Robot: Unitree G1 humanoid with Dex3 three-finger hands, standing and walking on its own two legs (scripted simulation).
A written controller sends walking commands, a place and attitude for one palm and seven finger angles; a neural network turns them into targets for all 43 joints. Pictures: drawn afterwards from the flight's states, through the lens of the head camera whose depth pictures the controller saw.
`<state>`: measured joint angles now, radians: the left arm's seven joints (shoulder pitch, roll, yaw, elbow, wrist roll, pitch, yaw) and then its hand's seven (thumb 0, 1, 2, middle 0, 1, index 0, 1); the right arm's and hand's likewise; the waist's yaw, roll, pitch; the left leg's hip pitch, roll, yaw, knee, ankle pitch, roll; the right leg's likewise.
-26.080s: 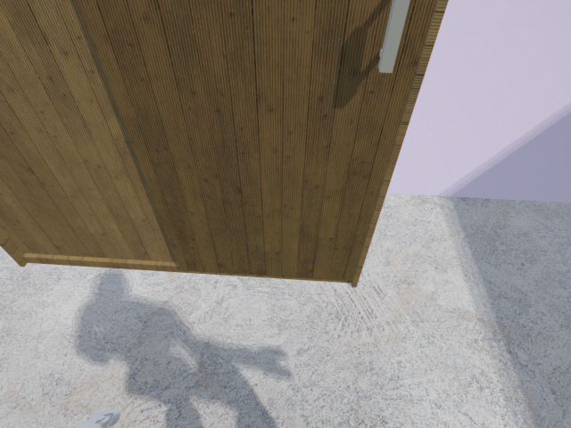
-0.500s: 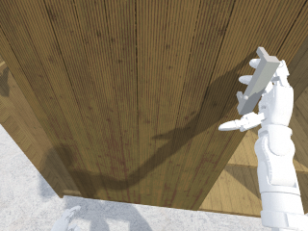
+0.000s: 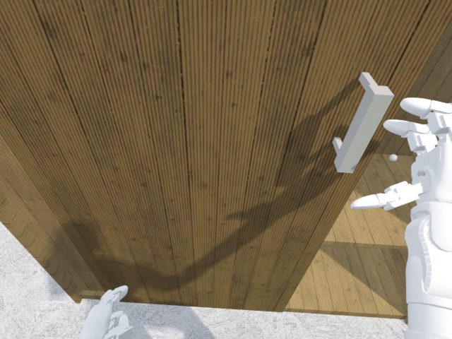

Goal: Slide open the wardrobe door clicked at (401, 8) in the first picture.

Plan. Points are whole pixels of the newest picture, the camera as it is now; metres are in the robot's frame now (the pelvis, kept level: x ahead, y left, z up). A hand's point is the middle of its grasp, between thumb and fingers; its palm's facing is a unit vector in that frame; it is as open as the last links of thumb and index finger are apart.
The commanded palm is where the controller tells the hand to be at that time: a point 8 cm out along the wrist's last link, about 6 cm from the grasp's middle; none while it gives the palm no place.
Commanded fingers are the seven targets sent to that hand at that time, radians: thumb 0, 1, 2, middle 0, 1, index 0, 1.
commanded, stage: slip the hand off the handle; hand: right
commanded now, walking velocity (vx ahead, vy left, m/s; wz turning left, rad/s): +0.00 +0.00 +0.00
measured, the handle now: (355, 123) +0.38 -0.17 +0.24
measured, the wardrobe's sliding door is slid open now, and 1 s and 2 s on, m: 0.53 0.53 0.53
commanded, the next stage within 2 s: draw the hand back to the body in 0.88 s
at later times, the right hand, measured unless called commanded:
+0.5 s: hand (411, 182) +0.27 -0.22 +0.23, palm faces +0.18 +0.98 -0.08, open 14.7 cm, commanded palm +0.24 -0.27 +0.21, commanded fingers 0.00 0.55 -0.20 0.25 1.15 0.25 1.15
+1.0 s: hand (438, 238) +0.19 -0.21 +0.23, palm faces +0.20 +0.97 -0.10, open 14.7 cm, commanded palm +0.17 -0.27 +0.21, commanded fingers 0.00 0.55 -0.20 0.25 1.15 0.25 1.15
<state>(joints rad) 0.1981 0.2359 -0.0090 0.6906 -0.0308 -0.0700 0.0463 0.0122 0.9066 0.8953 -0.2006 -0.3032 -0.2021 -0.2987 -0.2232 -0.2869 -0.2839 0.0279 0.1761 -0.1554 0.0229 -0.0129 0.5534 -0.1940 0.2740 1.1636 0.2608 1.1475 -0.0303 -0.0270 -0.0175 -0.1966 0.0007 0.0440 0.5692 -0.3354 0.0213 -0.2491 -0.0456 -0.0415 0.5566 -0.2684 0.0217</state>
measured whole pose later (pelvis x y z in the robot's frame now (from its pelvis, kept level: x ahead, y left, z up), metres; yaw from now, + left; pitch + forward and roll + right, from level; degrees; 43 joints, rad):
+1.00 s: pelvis -0.03 +0.00 +0.00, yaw -1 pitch -6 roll +0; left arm 0.15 0.23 -0.06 0.67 -0.03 -0.19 0.07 0.01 0.90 0.90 -0.20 -0.30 -0.20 -0.30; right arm 0.14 -0.27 -0.28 -0.29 0.30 -0.19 0.14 -0.01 0.56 -0.19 0.26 1.15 0.26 1.15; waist -0.07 -0.05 0.01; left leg -0.14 0.00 0.07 0.56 -0.31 0.02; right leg -0.21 -0.04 -0.01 0.55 -0.23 0.02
